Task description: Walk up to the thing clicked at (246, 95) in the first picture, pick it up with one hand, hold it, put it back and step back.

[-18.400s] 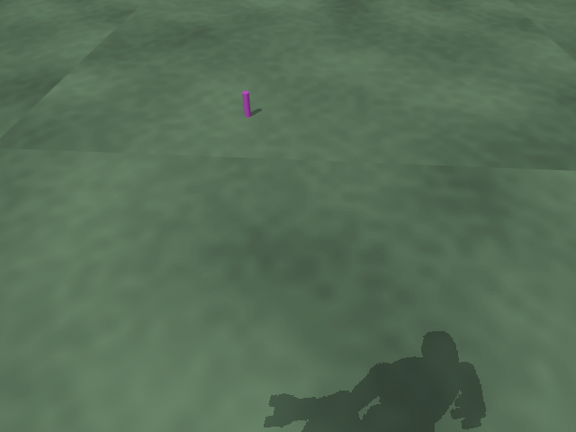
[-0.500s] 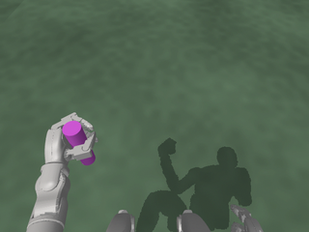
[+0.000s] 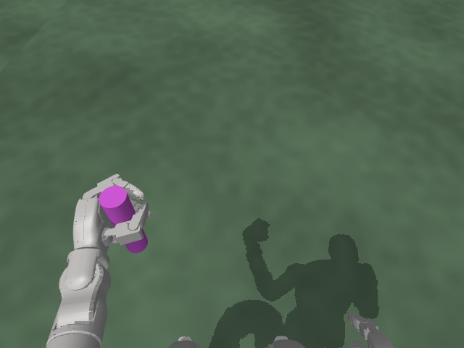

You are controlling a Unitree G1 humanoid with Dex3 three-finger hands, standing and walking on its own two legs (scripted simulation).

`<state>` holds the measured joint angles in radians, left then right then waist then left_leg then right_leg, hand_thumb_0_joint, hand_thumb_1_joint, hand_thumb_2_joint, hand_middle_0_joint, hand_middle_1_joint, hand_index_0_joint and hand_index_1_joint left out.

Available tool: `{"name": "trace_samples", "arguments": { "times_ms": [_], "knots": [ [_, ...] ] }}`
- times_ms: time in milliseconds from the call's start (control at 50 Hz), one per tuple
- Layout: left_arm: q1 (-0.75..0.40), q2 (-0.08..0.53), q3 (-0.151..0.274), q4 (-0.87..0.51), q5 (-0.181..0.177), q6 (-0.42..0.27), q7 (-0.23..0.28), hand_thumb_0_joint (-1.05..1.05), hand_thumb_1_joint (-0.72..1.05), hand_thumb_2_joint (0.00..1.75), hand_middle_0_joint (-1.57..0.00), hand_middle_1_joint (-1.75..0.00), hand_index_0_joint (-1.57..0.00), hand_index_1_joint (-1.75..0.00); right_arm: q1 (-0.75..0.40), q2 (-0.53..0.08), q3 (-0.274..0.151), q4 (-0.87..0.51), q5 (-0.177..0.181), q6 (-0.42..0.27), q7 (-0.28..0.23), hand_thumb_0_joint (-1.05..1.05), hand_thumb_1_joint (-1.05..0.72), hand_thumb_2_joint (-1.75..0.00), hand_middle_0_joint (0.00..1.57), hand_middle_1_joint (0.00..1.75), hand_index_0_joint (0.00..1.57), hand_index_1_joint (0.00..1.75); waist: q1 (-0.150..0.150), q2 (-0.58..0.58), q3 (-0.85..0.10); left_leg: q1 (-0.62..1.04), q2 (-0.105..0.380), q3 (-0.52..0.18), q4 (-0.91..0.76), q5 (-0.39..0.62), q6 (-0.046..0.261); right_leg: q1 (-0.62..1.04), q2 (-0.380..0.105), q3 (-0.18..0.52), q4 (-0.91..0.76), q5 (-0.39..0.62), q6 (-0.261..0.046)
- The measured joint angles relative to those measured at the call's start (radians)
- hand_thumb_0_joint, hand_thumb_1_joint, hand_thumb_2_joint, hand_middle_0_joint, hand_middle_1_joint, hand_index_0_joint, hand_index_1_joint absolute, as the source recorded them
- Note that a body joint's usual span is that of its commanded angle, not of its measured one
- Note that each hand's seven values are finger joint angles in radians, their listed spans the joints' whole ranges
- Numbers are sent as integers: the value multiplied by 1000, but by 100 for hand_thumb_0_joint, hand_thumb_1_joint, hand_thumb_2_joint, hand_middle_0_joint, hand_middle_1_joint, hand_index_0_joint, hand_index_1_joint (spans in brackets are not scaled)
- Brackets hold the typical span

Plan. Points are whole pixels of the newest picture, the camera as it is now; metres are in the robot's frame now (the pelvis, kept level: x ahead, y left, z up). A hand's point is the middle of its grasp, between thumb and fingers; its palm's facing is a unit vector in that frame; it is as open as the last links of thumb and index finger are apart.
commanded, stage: lift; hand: left
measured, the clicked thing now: (126, 223) +0.34 +0.19 +0.02
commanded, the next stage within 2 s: hold in 0.06 s
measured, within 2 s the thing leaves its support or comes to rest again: neither
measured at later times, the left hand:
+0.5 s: hand (129, 208) +0.34 +0.17 +0.06, palm faces +0.07 -1.00 -0.02, open 5.2 cm
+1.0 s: hand (131, 207) +0.33 +0.16 +0.08, palm faces +0.07 -1.00 -0.02, open 5.2 cm
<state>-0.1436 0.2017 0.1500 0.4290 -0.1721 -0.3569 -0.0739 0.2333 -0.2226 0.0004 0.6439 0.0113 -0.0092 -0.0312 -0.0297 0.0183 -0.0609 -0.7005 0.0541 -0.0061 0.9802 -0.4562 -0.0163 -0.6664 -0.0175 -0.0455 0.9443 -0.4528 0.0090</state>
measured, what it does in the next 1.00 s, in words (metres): stands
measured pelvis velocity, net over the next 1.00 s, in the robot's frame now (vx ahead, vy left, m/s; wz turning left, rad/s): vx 0.00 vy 0.00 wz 0.00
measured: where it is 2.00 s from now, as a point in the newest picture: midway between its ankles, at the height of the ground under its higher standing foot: outside the picture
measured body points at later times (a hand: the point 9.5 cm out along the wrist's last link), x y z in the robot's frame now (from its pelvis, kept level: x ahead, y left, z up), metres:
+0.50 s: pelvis +0.01 +0.00 +0.01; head +0.05 +0.01 +0.46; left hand +0.33 +0.22 +0.07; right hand +0.13 -0.24 -0.10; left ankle +0.02 +0.13 -0.68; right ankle +0.01 -0.13 -0.68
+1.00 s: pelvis +0.00 +0.00 +0.02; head +0.04 +0.00 +0.47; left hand +0.32 +0.22 +0.08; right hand +0.13 -0.24 -0.09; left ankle +0.02 +0.13 -0.68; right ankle +0.01 -0.13 -0.68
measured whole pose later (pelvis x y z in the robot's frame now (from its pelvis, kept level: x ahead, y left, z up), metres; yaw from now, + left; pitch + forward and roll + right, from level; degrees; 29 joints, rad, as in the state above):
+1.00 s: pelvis +0.00 +0.00 +0.02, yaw +0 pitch +5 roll -1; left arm -0.15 0.19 0.13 0.45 -0.16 -0.35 -0.06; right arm 0.24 -0.22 0.00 0.65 0.01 0.00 -0.02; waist -0.02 0.02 -0.02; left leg -0.51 0.05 0.01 0.83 -0.39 -0.02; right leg -0.49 -0.02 -0.04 0.80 -0.39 0.01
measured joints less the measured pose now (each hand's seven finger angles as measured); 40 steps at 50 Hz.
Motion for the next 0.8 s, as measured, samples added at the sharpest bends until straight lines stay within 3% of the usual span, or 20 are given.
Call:
{"name": "trace_samples", "arguments": {
  "times_ms": [800],
  "knots": [
    [-2,-9,-17,17,6,10,8,4,21,112,-105,-113,-101,-116,7,2,1,-2,4,20,5,1,-91,-90,20,30,21,30,7,-2,35,172,-5,16,-138,50,3,166,-1,12,-135,52,4]
  ]
}}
